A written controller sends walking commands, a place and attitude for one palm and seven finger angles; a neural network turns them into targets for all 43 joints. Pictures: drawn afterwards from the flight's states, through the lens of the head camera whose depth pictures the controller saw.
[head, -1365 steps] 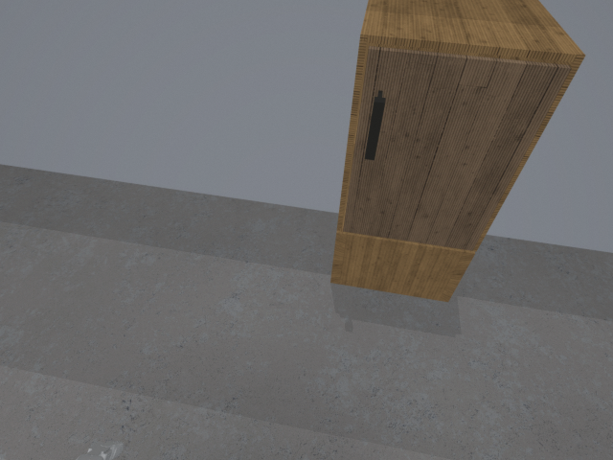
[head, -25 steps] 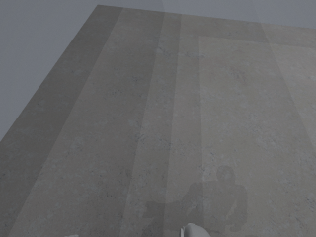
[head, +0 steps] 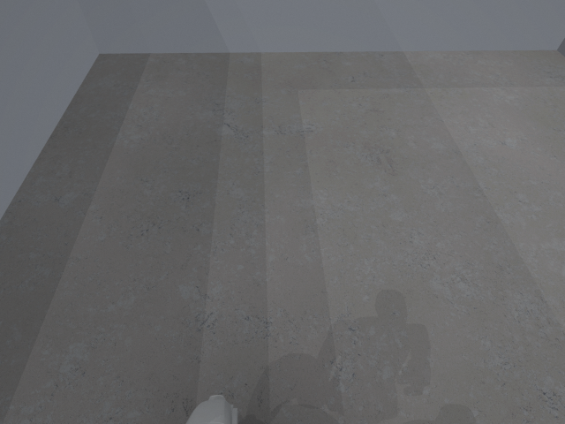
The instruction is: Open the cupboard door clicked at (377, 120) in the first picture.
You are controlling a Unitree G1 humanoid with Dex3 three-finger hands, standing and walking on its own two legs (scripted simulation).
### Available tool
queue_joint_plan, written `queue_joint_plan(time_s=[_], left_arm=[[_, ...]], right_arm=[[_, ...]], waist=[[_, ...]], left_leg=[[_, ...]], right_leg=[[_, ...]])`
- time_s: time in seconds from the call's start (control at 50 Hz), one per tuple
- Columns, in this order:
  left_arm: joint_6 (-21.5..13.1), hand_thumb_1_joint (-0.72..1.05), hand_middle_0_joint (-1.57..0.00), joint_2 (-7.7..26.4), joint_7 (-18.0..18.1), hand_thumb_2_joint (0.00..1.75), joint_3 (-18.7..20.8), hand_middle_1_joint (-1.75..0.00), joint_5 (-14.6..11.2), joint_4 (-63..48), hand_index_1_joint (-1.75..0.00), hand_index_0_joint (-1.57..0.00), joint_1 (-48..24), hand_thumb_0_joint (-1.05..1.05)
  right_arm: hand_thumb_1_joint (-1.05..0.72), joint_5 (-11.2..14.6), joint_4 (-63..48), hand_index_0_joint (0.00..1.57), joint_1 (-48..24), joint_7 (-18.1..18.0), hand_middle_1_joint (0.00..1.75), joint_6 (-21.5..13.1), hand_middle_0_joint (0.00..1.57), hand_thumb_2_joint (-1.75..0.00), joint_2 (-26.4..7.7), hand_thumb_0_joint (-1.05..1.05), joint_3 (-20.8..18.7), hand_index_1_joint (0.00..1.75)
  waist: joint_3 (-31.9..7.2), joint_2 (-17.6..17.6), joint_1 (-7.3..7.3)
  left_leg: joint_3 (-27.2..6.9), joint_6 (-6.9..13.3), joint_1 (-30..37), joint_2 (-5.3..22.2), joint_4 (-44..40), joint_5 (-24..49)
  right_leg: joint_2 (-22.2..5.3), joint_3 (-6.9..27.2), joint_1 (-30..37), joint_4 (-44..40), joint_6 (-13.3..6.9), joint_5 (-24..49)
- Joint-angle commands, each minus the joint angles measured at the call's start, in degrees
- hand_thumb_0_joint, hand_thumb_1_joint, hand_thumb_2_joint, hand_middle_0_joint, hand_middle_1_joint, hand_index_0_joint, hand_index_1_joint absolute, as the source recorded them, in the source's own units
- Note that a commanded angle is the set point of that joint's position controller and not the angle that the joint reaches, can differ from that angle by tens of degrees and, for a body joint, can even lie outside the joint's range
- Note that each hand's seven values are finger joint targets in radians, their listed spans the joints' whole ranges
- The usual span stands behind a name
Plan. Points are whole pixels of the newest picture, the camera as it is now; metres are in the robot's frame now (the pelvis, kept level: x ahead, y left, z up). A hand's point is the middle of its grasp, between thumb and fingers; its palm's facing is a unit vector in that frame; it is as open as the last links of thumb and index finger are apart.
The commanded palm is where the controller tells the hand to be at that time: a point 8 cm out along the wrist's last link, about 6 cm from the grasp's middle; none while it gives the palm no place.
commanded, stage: walk to a spot facing it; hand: left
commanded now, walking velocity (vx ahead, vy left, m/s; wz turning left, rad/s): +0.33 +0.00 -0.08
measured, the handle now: out of the picture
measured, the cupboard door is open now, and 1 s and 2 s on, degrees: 44 44 44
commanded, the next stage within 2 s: turn to face it in 0.08 s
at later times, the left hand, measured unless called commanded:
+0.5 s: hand (194, 337) +0.28 +0.19 -0.17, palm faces +0.11 -0.97 -0.22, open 7.3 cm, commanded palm none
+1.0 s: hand (179, 341) +0.27 +0.21 -0.17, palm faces +0.42 -0.85 -0.31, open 7.4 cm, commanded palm none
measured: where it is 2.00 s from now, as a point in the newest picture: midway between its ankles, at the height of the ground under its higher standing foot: (312, 398)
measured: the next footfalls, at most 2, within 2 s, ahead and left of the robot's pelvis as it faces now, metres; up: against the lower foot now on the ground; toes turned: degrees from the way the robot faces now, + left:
left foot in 0.12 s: +0.22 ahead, +0.15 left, +0.00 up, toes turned +6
right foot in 0.44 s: +0.28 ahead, -0.12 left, +0.00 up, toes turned -2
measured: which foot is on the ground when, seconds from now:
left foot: up 0.00-0.10, down 0.12-0.44, up 0.46-0.72, down 0.74-0.98, up 1.00-1.00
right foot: down 0.00-0.12, up 0.14-0.42, down 0.44-0.72, up 0.74-0.98, down 1.00-1.00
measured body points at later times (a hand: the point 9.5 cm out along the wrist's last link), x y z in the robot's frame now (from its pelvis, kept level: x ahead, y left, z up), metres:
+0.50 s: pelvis +0.20 -0.01 -0.02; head +0.22 -0.02 +0.43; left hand +0.28 +0.24 -0.15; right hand +0.20 -0.25 -0.18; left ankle +0.17 +0.13 -0.71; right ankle +0.24 -0.12 -0.74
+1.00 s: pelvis +0.27 -0.04 -0.02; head +0.32 -0.03 +0.43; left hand +0.25 +0.25 -0.15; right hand +0.46 -0.24 -0.17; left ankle +0.24 +0.13 -0.74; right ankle +0.33 -0.14 -0.75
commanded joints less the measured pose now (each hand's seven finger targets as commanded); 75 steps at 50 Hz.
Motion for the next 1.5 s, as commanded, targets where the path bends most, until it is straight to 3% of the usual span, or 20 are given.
queue_joint_plan(time_s=[0.0,0.06,0.1,0.12,0.18,0.24,0.36,0.42,0.44,0.52,0.66,0.7,0.72,0.92,0.98,1.08,1.28,1.3,1.34,1.48], left_arm=[[-1.1,0.9,-0.2,7.9,0.9,0.9,1.4,-0.3,0.1,-0.1,-0.3,-0.2,5.7,0.0],[-0.9,0.9,-0.2,7.5,1.0,0.9,1.2,-0.3,-0.4,0.1,-0.3,-0.2,4.4,0.0],[-0.8,0.9,-0.2,3.4,0.4,0.9,0.2,-0.3,-1.1,-1.4,-0.3,-0.2,8.1,0.0],[-0.9,0.9,-0.2,4.4,0.7,0.9,0.2,-0.3,-0.8,-2.9,-0.3,-0.2,4.1,0.0],[0.3,0.9,-0.2,2.9,0.2,0.9,0.4,-0.3,0.2,-3.5,-0.3,-0.2,-1.2,0.0],[2.2,0.9,-0.2,0.0,-0.3,0.9,-0.2,-0.3,0.2,-2.7,-0.3,-0.2,2.2,0.0],[2.8,0.9,-0.2,2.7,0.3,0.9,0.7,-0.3,0.3,-3.1,-0.3,-0.2,2.9,0.0],[2.7,0.9,-0.2,14.3,1.4,0.9,3.3,-0.3,0.7,-4.8,-0.3,-0.2,5.0,0.0],[3.2,0.9,-0.2,14.1,1.5,0.9,3.0,-0.3,0.5,-6.0,-0.3,-0.2,2.3,0.0],[3.0,0.9,-0.2,8.3,2.3,0.9,2.0,-0.3,0.7,-8.5,-0.3,-0.2,-6.0,0.0],[3.2,0.9,-0.2,10.6,1.8,0.9,2.9,-0.3,-0.1,-8.3,-0.3,-0.2,-4.2,0.0],[3.9,0.9,-0.2,5.2,1.3,0.9,1.7,-0.3,-0.8,-11.8,-0.3,-0.2,-6.1,0.0],[4.6,0.9,-0.2,6.1,1.7,0.9,1.3,-0.3,-0.3,-13.6,-0.3,-0.2,-10.3,0.0],[4.8,0.9,-0.2,6.8,1.0,0.9,1.9,-0.3,-0.5,-10.9,-0.3,-0.2,-1.9,0.0],[4.0,0.9,-0.2,17.3,2.1,0.9,3.4,-0.3,0.8,-11.9,-0.3,-0.2,0.6,0.0],[3.5,0.9,-0.2,10.3,2.4,0.9,1.6,-0.3,0.5,-13.1,-0.3,-0.2,-4.6,0.0],[3.6,0.9,-0.2,13.4,1.8,0.9,3.0,-0.3,0.3,-11.4,-0.3,-0.2,-1.4,0.0],[3.9,0.9,-0.2,12.6,1.6,0.9,3.0,-0.3,-0.1,-12.0,-0.3,-0.2,-2.6,0.0],[4.8,0.9,-0.2,7.6,1.5,0.9,1.4,-0.3,-0.3,-16.1,-0.3,-0.2,-7.2,0.0],[6.2,0.9,-0.2,8.2,0.7,0.9,2.1,-0.3,0.1,-13.0,-0.3,-0.2,-6.4,0.0]], right_arm=[[-0.9,0.1,-5.0,0.2,-5.8,0.5,0.3,-2.0,0.2,-0.9,-3.1,0.0,-0.3,0.3],[-0.9,-0.5,-0.7,0.2,5.7,-0.8,0.3,-2.6,0.2,-0.9,-5.8,0.0,-0.8,0.3],[-0.9,-1.7,3.1,0.2,21.7,-1.9,0.3,-2.9,0.2,-0.9,-15.5,0.0,-2.9,0.3],[-0.9,-1.1,2.9,0.2,21.6,-2.3,0.3,-2.1,0.2,-0.9,-15.3,0.0,-2.4,0.3],[-0.9,-0.6,0.3,0.2,10.0,-2.5,0.3,-2.6,0.2,-0.9,-8.0,0.0,-0.4,0.3],[-0.9,-0.3,0.6,0.2,7.0,-2.9,0.3,-3.2,0.2,-0.9,-6.6,0.0,0.7,0.3],[-0.9,0.3,-0.5,0.2,3.3,-2.4,0.3,-0.3,0.2,-0.9,-8.7,0.0,-0.8,0.3],[-0.9,0.6,-2.9,0.2,2.2,-1.6,0.3,1.2,0.2,-0.9,-4.6,0.0,-0.7,0.3],[-0.9,0.6,-3.0,0.2,2.7,-1.4,0.3,1.4,0.2,-0.9,-4.9,0.0,-1.1,0.3],[-0.9,0.6,-1.6,0.2,4.3,-0.8,0.3,2.5,0.2,-0.9,-3.3,0.0,-0.8,0.3],[-0.9,0.2,-2.9,0.2,6.6,-0.3,0.3,1.9,0.2,-0.9,-4.1,0.0,-0.4,0.3],[-0.9,-0.5,-2.8,0.2,13.9,-0.9,0.3,1.2,0.2,-0.9,-14.5,0.0,-3.2,0.3],[-0.9,-0.4,-1.9,0.2,16.3,-1.7,0.3,1.7,0.2,-0.9,-17.0,0.0,-3.5,0.3],[-0.9,-0.1,-8.3,0.2,-2.4,-2.2,0.3,2.6,0.2,-0.9,-15.0,0.0,-3.4,0.3],[-0.9,0.6,-11.8,0.2,-5.4,-0.9,0.3,3.3,0.2,-0.9,-9.7,0.0,-2.9,0.3],[-0.9,0.5,-9.1,0.2,-5.4,0.3,0.3,4.5,0.2,-0.9,-6.9,0.0,-2.1,0.3],[-0.9,0.7,-9.6,0.2,-4.2,0.3,0.3,3.3,0.2,-0.9,-7.3,0.0,-1.2,0.3],[-0.9,0.5,-8.6,0.2,-0.2,0.1,0.3,3.0,0.2,-0.9,-9.8,0.0,-1.9,0.3],[-0.9,0.1,-7.1,0.2,7.6,-0.9,0.3,3.0,0.2,-0.9,-20.1,0.0,-4.4,0.3],[-0.9,0.0,-9.0,0.2,-2.5,-2.1,0.3,2.3,0.2,-0.9,-14.7,0.0,-2.6,0.3]], waist=[[1.3,-5.3,1.63],[-2.1,-2.6,-4.61],[-14.5,17.4,-8.45],[-13.2,13.4,-8.43],[2.8,9.8,-3.03],[-0.3,9.8,0.61],[-3.3,4.9,2.6],[-4.3,-17.6,5.25],[-4.1,-13.3,4.37],[-1.0,-11.2,-0.24],[-5.0,-5.8,-1.27],[-9.0,19.5,-5.25],[-10.5,16.3,-7.01],[-7.6,9.8,1.37],[-4.2,-20.3,3.82],[-0.8,-12.0,-0.07],[-6.2,-10.2,0.04],[-7.4,-4.8,-2.66],[-9.2,17.7,-6.65],[-3.1,10.3,-0.51]], left_leg=[[0.9,1.6,-0.9,-1.6,-8.0,-0.5],[3.8,4.1,21.4,-5.5,-16.2,5.1],[-26.8,15.1,46.7,18.9,-20.9,12.8],[-31.7,18.0,43.0,22.6,-25.7,13.0],[-19.8,13.8,19.7,16.0,-30.4,8.8],[-7.2,11.4,14.4,8.9,-28.5,24.1],[-8.7,8.9,5.1,3.3,-22.0,0.3],[0.6,1.7,-2.3,-6.8,7.7,-24.2],[-2.1,2.2,-1.5,-5.2,16.5,-24.6],[-1.4,0.4,-0.4,-1.7,16.5,-17.5],[4.6,0.9,15.3,-5.4,-15.0,0.1],[-24.0,11.3,30.5,14.6,-22.5,33.7],[-28.8,17.1,31.3,19.1,-22.1,40.0],[-15.7,9.3,14.6,4.0,-17.1,15.5],[-5.2,0.9,-2.9,-8.5,15.5,-25.0],[-3.3,-0.5,-2.3,-5.1,20.1,-16.0],[2.4,1.3,16.3,-7.2,-14.1,-5.1],[-0.4,2.7,25.4,-4.8,-19.7,3.2],[-29.9,17.0,35.1,18.3,-23.3,35.4],[-17.2,11.5,19.1,5.2,-25.6,9.3]], right_leg=[[-17.2,10.4,6.0,-2.9,-5.9,30.4],[-12.5,5.0,-2.6,12.3,-2.1,41.4],[-1.1,-1.6,-25.4,45.9,2.5,-7.9],[-1.9,3.9,-28.8,55.9,1.8,-15.9],[-8.2,5.0,-32.1,57.0,3.4,-6.4],[-8.6,1.1,-20.6,38.5,5.2,-4.5],[-4.7,-3.5,-3.1,14.7,6.9,5.2],[-30.9,22.5,-1.8,-6.3,-3.7,0.6],[-31.4,21.0,-4.9,-6.5,-6.4,-1.7],[-24.7,2.3,-7.2,-0.9,-2.5,19.4],[-21.6,-7.4,-4.9,15.0,2.5,29.9],[-10.6,-9.1,-26.6,36.6,9.6,-15.6],[-8.8,-0.7,-30.0,45.2,9.2,-23.5],[-3.9,-1.5,-9.2,15.0,8.5,-1.9],[-31.8,24.5,-4.9,-6.0,-2.8,9.1],[-21.4,3.8,-4.4,2.4,-1.8,30.8],[-22.1,-3.8,-1.6,13.4,1.3,33.8],[-21.5,-5.8,-8.6,19.8,3.8,26.6],[-9.5,-3.1,-32.1,43.2,9.9,-22.3],[-8.1,2.4,-25.5,41.5,9.4,-6.8]])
